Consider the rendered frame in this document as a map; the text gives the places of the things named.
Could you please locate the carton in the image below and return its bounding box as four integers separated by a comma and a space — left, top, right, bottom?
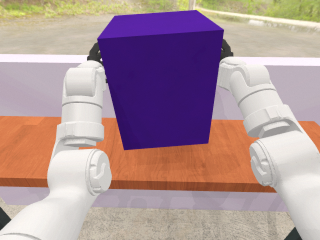
97, 10, 224, 150

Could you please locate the right robot upper arm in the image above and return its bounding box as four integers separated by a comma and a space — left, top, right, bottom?
249, 130, 320, 240

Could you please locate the table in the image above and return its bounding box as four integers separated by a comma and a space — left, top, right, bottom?
0, 116, 320, 240

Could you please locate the right robot forearm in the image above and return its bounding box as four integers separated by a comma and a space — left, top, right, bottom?
217, 56, 320, 161

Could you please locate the left robot upper arm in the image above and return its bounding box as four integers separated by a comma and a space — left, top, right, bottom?
0, 148, 112, 240

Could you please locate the robot right hand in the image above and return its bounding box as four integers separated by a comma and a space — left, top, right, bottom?
219, 39, 234, 62

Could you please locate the robot left hand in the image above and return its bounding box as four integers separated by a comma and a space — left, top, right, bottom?
87, 42, 108, 83

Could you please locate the left robot forearm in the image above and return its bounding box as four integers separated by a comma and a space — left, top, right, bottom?
47, 60, 107, 189

